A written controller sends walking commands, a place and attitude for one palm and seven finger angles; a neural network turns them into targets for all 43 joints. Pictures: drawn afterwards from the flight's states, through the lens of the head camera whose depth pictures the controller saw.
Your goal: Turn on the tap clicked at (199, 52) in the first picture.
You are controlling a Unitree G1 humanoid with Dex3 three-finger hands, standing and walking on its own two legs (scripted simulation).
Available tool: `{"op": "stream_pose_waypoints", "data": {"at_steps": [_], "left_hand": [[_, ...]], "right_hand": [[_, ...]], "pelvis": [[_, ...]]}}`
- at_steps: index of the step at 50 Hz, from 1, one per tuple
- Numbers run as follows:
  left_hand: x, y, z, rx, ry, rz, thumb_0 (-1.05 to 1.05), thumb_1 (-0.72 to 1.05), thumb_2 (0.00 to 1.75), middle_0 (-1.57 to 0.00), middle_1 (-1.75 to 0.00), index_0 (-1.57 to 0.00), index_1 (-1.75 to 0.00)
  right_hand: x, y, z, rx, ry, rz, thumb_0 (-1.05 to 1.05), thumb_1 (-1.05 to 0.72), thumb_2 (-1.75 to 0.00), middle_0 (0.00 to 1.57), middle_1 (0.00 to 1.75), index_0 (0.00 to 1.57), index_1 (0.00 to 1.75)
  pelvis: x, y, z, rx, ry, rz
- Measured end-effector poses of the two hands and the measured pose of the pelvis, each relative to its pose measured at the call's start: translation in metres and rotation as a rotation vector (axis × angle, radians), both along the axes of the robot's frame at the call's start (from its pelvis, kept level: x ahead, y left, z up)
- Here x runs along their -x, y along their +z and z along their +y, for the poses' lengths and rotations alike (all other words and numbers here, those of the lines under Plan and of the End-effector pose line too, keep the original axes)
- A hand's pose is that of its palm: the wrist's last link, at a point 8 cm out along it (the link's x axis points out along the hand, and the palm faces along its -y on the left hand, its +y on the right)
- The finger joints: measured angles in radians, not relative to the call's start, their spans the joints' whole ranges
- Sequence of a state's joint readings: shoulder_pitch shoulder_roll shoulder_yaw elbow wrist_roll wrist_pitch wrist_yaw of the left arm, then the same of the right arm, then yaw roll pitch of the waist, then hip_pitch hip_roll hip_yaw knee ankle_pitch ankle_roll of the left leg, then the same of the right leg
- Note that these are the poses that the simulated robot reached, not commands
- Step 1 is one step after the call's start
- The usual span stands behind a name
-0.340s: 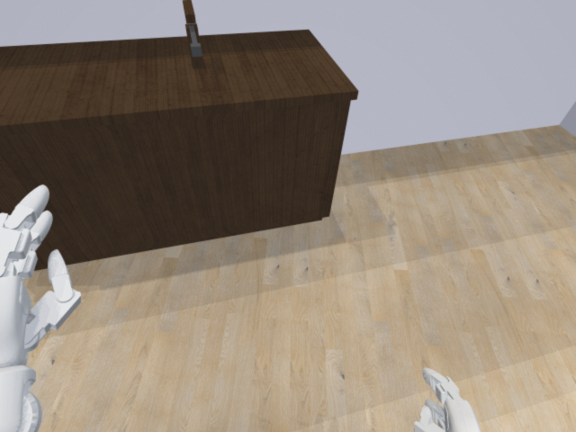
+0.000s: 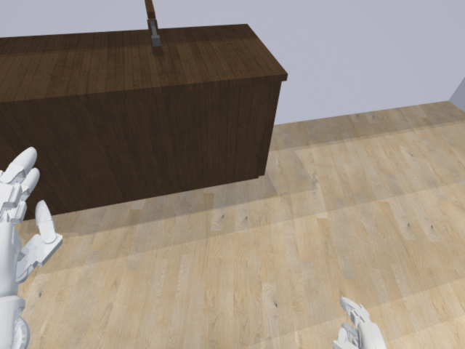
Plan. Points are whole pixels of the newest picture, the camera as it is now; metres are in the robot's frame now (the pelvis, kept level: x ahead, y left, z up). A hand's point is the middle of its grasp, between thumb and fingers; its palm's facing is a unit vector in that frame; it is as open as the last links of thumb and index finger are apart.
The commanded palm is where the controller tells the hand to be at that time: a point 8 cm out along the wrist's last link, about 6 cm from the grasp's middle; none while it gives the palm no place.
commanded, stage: look at it before walking up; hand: left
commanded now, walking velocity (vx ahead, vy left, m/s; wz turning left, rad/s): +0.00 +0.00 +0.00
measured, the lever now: (156, 40) +1.05 +0.34 +0.06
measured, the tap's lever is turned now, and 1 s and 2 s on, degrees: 0 0 0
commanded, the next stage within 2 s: walk to a spot facing it in 0.04 s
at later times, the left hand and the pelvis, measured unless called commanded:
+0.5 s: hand (55, 225) +0.23 +0.25 +0.16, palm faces +0.47 -0.82 -0.33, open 7.4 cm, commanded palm +0.18 +0.29 +0.18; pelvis +0.03 +0.00 -0.02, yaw +2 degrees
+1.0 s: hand (118, 154) +0.37 +0.22 +0.16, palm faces +0.44 -0.76 -0.47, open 7.4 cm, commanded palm +0.30 +0.26 +0.18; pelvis +0.17 -0.04 -0.01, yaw +5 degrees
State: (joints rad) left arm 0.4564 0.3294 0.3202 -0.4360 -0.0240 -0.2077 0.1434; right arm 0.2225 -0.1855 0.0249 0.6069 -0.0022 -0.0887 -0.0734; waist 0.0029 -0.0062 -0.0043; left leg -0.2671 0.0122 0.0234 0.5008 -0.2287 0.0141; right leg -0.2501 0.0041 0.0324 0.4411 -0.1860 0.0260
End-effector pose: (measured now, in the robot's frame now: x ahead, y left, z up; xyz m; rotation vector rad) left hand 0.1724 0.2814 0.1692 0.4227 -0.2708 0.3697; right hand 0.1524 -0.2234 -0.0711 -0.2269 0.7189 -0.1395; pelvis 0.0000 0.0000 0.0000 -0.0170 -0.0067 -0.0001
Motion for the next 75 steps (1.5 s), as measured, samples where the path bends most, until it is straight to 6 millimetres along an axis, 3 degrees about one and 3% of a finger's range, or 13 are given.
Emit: {"op": "stream_pose_waypoints", "data": {"at_steps": [13, 22, 28, 34, 39, 46, 51, 55, 61, 67, 71, 75], "left_hand": [[0.004, -0.004, 0.000, 0.012, 0.012, 0.003, 0.01, 0.89, 0.90, -0.21, -0.30, -0.21, -0.30], [-0.007, -0.001, 0.004, -0.022, 0.047, -0.044, 0.01, 0.89, 0.90, -0.21, -0.30, -0.21, -0.30], [-0.029, -0.009, 0.017, -0.004, 0.060, -0.065, 0.01, 0.89, 0.90, -0.21, -0.30, -0.21, -0.30], [-0.077, -0.003, 0.013, -0.025, 0.036, -0.030, 0.01, 0.89, 0.90, -0.21, -0.30, -0.21, -0.30], [-0.111, 0.014, -0.016, -0.086, -0.043, -0.023, 0.01, 0.89, 0.90, -0.21, -0.30, -0.21, -0.30], [-0.146, 0.010, -0.035, -0.180, -0.021, -0.005, 0.01, 0.89, 0.90, -0.22, -0.30, -0.22, -0.30], [-0.152, 0.008, -0.027, -0.139, 0.071, 0.033, 0.01, 0.89, 0.90, -0.22, -0.30, -0.22, -0.31], [-0.159, 0.013, -0.025, -0.115, 0.109, 0.030, 0.01, 0.89, 0.90, -0.22, -0.30, -0.22, -0.31], [-0.174, 0.020, -0.008, -0.103, 0.163, -0.022, 0.01, 0.89, 0.90, -0.22, -0.30, -0.22, -0.30], [-0.199, 0.010, 0.028, -0.090, 0.206, -0.091, 0.01, 0.89, 0.90, -0.22, -0.30, -0.21, -0.30], [-0.224, 0.010, 0.041, -0.069, 0.197, -0.114, 0.01, 0.89, 0.90, -0.21, -0.30, -0.21, -0.30], [-0.237, 0.024, 0.031, -0.059, 0.157, -0.125, 0.01, 0.89, 0.90, -0.21, -0.30, -0.21, -0.30]], "right_hand": [[0.001, -0.001, -0.002, 0.005, 0.003, -0.005, 0.01, -0.91, -0.90, 0.20, 0.30, 0.20, 0.30], [-0.004, -0.017, -0.009, 0.031, -0.014, 0.039, 0.01, -0.91, -0.90, 0.20, 0.30, 0.20, 0.30], [-0.020, -0.027, -0.006, 0.042, -0.031, 0.075, 0.01, -0.91, -0.90, 0.20, 0.30, 0.20, 0.30], [-0.042, -0.027, 0.010, -0.019, -0.029, 0.098, 0.01, -0.91, -0.90, 0.20, 0.30, 0.20, 0.30], [-0.067, -0.029, 0.008, -0.075, -0.018, 0.113, 0.01, -0.91, -0.90, 0.20, 0.30, 0.21, 0.30], [-0.126, -0.059, -0.025, -0.065, 0.001, 0.150, 0.01, -0.90, -0.90, 0.20, 0.30, 0.21, 0.30], [-0.174, -0.039, -0.046, -0.009, 0.029, 0.137, 0.01, -0.91, -0.90, 0.20, 0.30, 0.20, 0.30], [-0.213, -0.020, -0.050, 0.045, 0.081, 0.115, 0.01, -0.91, -0.90, 0.20, 0.30, 0.20, 0.30], [-0.272, -0.005, -0.029, 0.094, 0.152, 0.077, 0.01, -0.91, -0.90, 0.20, 0.30, 0.20, 0.30], [-0.324, -0.010, 0.022, 0.070, 0.170, -0.005, 0.01, -0.91, -0.90, 0.20, 0.30, 0.20, 0.30], [-0.338, -0.007, 0.064, -0.021, 0.235, -0.012, 0.01, -0.91, -0.90, 0.20, 0.30, 0.20, 0.30], [-0.342, 0.001, 0.088, -0.096, 0.288, -0.024, 0.01, -0.91, -0.90, 0.20, 0.30, 0.20, 0.30]], "pelvis": [[0.002, -0.002, -0.001, -0.001, 0.002, -0.002], [-0.017, -0.011, -0.001, 0.006, 0.038, 0.006], [-0.045, -0.019, 0.010, -0.011, 0.030, 0.004], [-0.074, -0.009, 0.005, 0.007, 0.033, 0.019], [-0.103, -0.005, -0.008, 0.017, 0.020, 0.025], [-0.147, -0.024, -0.032, 0.010, 0.074, -0.013], [-0.173, -0.012, -0.038, -0.022, 0.095, -0.013], [-0.193, -0.003, -0.038, -0.036, 0.142, -0.006], [-0.225, -0.002, -0.027, -0.049, 0.196, 0.009], [-0.257, -0.020, 0.001, -0.038, 0.181, 0.000], [-0.266, -0.014, 0.002, -0.024, 0.189, -0.016], [-0.276, -0.005, 0.001, -0.004, 0.171, -0.010]]}}
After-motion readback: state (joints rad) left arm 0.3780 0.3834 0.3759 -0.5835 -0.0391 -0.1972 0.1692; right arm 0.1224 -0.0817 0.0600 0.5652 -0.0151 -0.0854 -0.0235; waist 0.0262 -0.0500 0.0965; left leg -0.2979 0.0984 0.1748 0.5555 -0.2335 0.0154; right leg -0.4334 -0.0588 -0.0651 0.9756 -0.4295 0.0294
